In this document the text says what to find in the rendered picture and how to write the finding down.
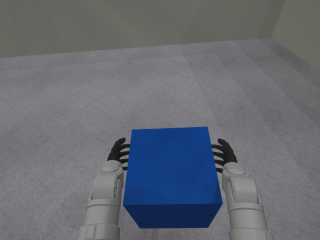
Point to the carton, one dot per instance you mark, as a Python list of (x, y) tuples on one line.
[(171, 179)]

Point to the left robot hand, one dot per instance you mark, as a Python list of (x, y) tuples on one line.
[(115, 153)]

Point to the robot left forearm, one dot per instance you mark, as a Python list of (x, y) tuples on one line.
[(103, 204)]

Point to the right robot hand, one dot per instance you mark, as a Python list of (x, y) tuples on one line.
[(227, 155)]

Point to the robot right forearm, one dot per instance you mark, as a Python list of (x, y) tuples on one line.
[(244, 205)]

